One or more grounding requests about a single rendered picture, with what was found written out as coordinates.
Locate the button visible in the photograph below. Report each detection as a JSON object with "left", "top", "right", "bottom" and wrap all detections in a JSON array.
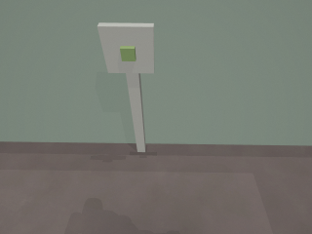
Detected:
[{"left": 120, "top": 46, "right": 137, "bottom": 61}]

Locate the panel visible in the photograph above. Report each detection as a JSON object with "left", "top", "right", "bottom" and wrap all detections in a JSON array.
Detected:
[{"left": 97, "top": 22, "right": 154, "bottom": 152}]

